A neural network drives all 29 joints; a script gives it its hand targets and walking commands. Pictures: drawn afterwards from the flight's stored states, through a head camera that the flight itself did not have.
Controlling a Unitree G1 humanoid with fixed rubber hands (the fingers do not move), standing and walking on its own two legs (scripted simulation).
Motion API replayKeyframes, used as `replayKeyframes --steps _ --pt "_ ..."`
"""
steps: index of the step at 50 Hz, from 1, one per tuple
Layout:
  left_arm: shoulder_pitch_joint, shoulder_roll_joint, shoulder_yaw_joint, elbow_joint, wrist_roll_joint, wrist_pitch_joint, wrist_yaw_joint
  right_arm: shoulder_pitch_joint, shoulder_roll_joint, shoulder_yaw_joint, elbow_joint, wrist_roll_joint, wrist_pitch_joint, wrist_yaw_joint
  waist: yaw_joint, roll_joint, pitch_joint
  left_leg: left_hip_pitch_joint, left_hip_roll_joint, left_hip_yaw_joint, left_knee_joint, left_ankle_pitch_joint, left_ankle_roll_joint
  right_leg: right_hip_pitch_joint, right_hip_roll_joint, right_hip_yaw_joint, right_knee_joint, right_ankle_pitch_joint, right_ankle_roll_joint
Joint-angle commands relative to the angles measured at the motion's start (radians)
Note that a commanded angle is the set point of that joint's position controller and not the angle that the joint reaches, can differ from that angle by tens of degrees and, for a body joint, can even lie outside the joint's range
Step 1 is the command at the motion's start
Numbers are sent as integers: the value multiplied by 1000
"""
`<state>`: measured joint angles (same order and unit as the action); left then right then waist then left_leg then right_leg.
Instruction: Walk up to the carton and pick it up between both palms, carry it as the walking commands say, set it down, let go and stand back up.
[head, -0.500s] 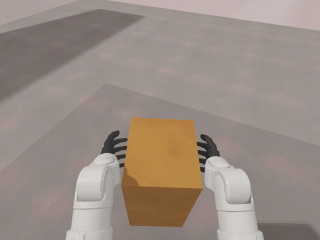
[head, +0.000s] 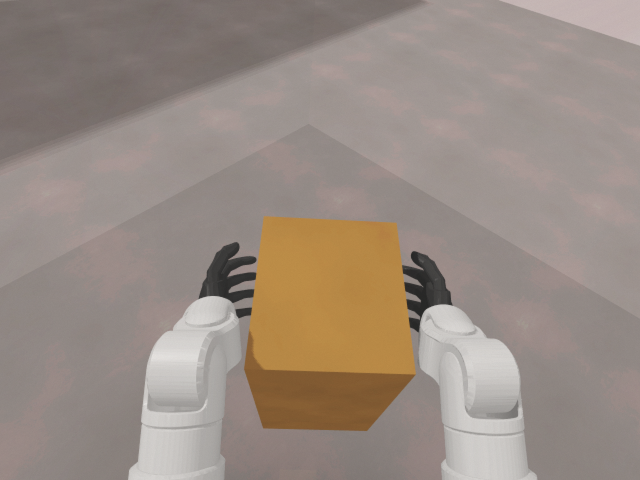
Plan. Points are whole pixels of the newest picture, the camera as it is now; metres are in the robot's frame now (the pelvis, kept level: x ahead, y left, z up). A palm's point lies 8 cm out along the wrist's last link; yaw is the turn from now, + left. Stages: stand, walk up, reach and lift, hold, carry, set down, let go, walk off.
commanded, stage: carry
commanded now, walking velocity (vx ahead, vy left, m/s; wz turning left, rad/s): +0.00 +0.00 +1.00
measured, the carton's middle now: (322, 337) +0.30 -0.02 +0.01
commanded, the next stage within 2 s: none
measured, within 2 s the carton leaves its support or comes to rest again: neither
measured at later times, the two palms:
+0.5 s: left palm (84, 418) +0.18 +0.20 +0.11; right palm (328, 307) +0.29 -0.02 +0.10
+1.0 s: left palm out of the picture -0.01 +0.33 +0.10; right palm (103, 411) +0.19 +0.19 +0.10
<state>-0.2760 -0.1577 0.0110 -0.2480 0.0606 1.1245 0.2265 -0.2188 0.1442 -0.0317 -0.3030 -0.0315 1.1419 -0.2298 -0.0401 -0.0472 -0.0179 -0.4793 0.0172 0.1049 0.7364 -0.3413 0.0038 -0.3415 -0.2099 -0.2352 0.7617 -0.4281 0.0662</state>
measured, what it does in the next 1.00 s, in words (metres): steps on the spot, turning left: right foot, then left foot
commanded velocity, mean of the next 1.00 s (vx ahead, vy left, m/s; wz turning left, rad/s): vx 0.00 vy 0.00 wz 1.00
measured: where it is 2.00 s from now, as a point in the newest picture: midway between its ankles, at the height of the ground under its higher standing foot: outside the picture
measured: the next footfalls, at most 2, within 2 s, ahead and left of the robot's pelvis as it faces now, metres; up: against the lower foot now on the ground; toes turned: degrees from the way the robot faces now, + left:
right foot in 0.32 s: +0.07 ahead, -0.13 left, +0.00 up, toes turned +12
left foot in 0.66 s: -0.07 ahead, +0.10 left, +0.00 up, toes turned +48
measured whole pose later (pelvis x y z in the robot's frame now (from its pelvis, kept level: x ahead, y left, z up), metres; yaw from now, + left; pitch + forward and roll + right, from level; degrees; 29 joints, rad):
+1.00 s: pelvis -0.06 +0.01 +0.02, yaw +58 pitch +4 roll -2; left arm -0.22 -0.15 0.02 -0.28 0.02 1.09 0.26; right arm -0.19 0.14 0.00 -0.28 -0.02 1.09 -0.23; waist -0.01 0.00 -0.03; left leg -0.40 -0.14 -0.13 0.57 -0.23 0.10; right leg -0.58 -0.05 -0.02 0.99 -0.43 0.14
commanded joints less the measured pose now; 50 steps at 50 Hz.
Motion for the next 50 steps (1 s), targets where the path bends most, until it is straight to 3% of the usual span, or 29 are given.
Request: replayKeyframes --steps 1,2,3,4,6,9,10,13,14,15,17,18,19,20,23,27,29,31,32,33,34,35,38,39,41,42,46,49,50 --pt "-220 -988 -440 -106 -229 -20 -114 -285 951 464 -46 238 -21 146 1 371 -311 440 351 -574 -266 808 133 -312 74 30 329 -251 76" --pt "-195 -1014 -455 -98 -240 -28 -112 -292 975 475 -78 255 -33 147 5 326 -434 530 338 -659 -245 959 208 -330 140 172 338 -357 52" --pt "-234 -1045 -475 -114 -238 -39 -113 -349 989 489 -108 269 -39 156 9 284 -424 503 325 -614 -232 912 203 -346 126 219 397 -318 56" --pt "-268 -1105 -491 -146 -287 -55 -117 -347 1043 496 -122 283 -53 157 11 186 -498 543 275 -516 -228 783 186 -339 120 235 364 -220 48" --pt "-194 -1107 -466 -123 -287 -72 -124 -342 1035 492 -153 280 -77 149 11 176 -504 493 218 -402 -183 853 165 -282 128 215 283 -111 55" --pt "-278 -1091 -511 -217 -306 -97 -119 -315 1019 494 -172 259 -97 152 4 179 -503 420 182 -424 -233 690 139 -170 191 198 118 -47 38" --pt "-243 -1064 -499 -218 -296 -96 -122 -305 1008 511 -195 257 -97 147 2 108 -473 406 218 -453 -230 677 158 -175 181 211 72 -20 33" --pt "-228 -1059 -511 -183 -307 -77 -123 -226 978 484 -157 226 -88 131 -3 216 -501 344 171 -465 -225 674 131 -49 206 172 -42 14 6" --pt "-172 -1030 -480 -167 -289 -72 -121 -230 946 493 -177 224 -84 123 15 234 -497 262 129 -399 -165 643 92 49 171 183 -180 68 -4" --pt "-172 -1027 -470 -186 -291 -80 -128 -269 931 517 -228 230 -88 122 45 86 -497 59 78 -333 -58 486 51 277 104 220 -345 222 -41" --pt "-179 -1026 -460 -134 -282 -67 -123 -340 950 537 -232 233 -69 121 47 -273 -416 -303 -93 -96 370 -254 -23 459 -352 517 -391 603 -243" --pt "-166 -999 -449 -119 -262 -61 -119 -312 942 538 -188 239 -50 132 47 -195 -332 -266 1 -84 502 -239 -41 275 -395 499 -407 565 -293" --pt "-118 -988 -422 -97 -235 -49 -117 -352 923 533 -183 254 -45 140 44 -26 -273 -222 20 -99 578 -159 -42 179 -339 440 -430 435 -279" --pt "-130 -979 -411 -101 -229 -45 -117 -336 932 517 -133 251 -36 142 29 25 -244 -181 27 -96 561 -93 -42 106 -248 297 -420 332 -209" --pt "-325 -962 -429 -283 -277 -73 -115 -372 987 528 -141 284 -42 144 17 -85 -268 -169 9 -14 348 -31 -64 228 -163 101 -315 508 -125" --pt "-163 -941 -386 -132 -235 -58 -98 -339 935 523 -131 273 -39 118 38 -206 -305 -109 -4 65 137 -84 -62 355 -203 19 -220 775 -120" --pt "-190 -945 -384 -174 -246 -50 -83 -310 971 516 -87 281 -19 113 49 -181 -385 2 -55 115 21 -55 -40 358 -230 23 -142 777 -101" --pt "-89 -884 -348 -56 -205 -27 -92 -336 882 508 -92 253 -9 106 38 -262 -318 47 -55 120 -126 -10 -32 320 -191 -33 -50 830 -16" --pt "-160 -910 -393 -129 -242 -40 -97 -298 937 506 -70 255 -18 110 13 -143 -380 194 -43 67 -246 134 -14 251 -171 -46 53 833 21" --pt "-200 -874 -390 -121 -235 -34 -101 -280 892 454 -30 224 -14 111 -14 32 -346 395 143 -236 -283 470 72 -69 -126 -16 244 397 74" --pt "-182 -904 -404 -99 -242 -20 -105 -249 884 438 13 201 -11 101 -1 374 -338 579 365 -601 -212 1153 192 -419 66 -25 421 -346 134" --pt "-282 -940 -464 -127 -271 -29 -106 -243 918 408 48 202 -21 105 -4 336 -343 574 305 -530 -187 1283 215 -448 47 144 507 -372 104" --pt "-354 -1070 -518 -170 -340 -65 -121 -390 995 441 -120 247 -78 120 9 141 -422 577 187 -325 -150 922 157 -424 64 197 490 -148 96" --pt "-320 -1067 -506 -172 -329 -80 -117 -365 983 426 -121 240 -91 120 6 163 -397 521 165 -314 -178 775 143 -401 72 187 508 -86 105" --pt "-333 -1036 -529 -235 -323 -101 -108 -295 975 415 -94 230 -110 128 13 232 -429 467 134 -355 -223 568 123 -375 88 208 495 10 89" --pt "-298 -1012 -512 -235 -308 -106 -105 -247 959 415 -79 220 -109 126 8 165 -437 457 144 -390 -239 527 150 -361 92 213 467 -6 100" --pt "-248 -998 -480 -128 -268 -60 -102 -313 903 449 -120 218 -84 125 7 186 -330 343 110 -492 -327 237 130 -278 141 219 292 -7 82" --pt "-243 -1000 -479 -158 -285 -67 -92 -267 918 465 -125 223 -74 117 -3 127 -347 402 121 -550 -334 319 136 -269 185 212 176 2 61" --pt "-288 -1002 -508 -205 -302 -66 -98 -260 925 453 -120 217 -76 117 4 218 -392 355 130 -589 -339 315 147 -210 189 224 162 -11 55"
